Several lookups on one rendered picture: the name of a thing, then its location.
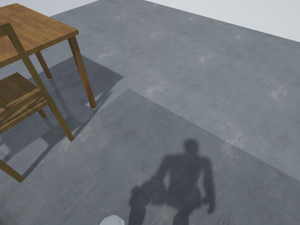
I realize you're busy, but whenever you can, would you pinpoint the chair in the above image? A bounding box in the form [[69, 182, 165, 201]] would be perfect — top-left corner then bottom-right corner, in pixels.
[[0, 22, 74, 183]]

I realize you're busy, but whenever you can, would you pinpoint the table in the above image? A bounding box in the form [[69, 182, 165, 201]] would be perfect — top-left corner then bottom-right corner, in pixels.
[[0, 3, 97, 109]]

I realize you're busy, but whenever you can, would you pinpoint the robot left thigh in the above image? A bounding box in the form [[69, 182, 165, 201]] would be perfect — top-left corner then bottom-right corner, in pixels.
[[99, 216, 125, 225]]

